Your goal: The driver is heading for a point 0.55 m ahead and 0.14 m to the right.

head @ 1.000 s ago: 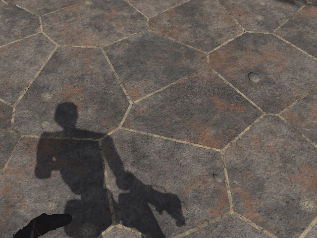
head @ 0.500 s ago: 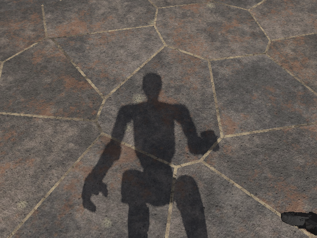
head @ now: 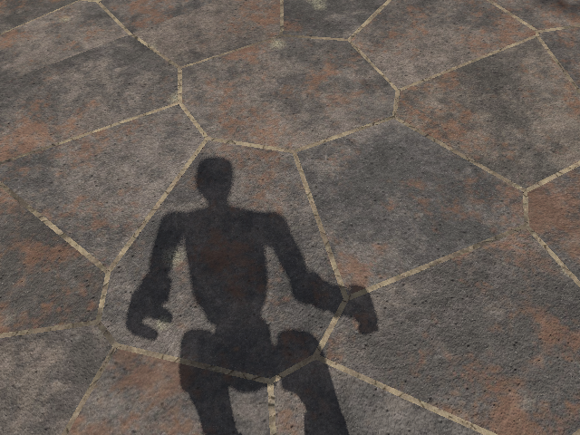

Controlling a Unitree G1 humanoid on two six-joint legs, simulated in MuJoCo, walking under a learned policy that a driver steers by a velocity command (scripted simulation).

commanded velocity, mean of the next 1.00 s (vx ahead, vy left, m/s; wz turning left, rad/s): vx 0.01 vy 0.00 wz -0.55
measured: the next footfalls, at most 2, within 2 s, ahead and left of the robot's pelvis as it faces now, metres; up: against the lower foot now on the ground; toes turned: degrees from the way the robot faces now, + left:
left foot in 0.40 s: +0.12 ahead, +0.14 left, +0.00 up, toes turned -20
right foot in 0.84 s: +0.00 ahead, -0.11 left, +0.00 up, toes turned -32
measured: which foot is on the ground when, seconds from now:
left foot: up 0.00-0.38, down 0.40-0.84, up 0.86-1.00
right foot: down 0.00-0.42, up 0.44-0.82, down 0.84-1.00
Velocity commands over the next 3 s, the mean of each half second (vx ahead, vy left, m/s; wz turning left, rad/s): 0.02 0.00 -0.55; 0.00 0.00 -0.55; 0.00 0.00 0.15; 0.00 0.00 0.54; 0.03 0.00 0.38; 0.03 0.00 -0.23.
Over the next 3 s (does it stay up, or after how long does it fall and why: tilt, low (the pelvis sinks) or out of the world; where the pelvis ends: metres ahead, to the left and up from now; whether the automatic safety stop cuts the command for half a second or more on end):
stays up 0.06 0.01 -0.01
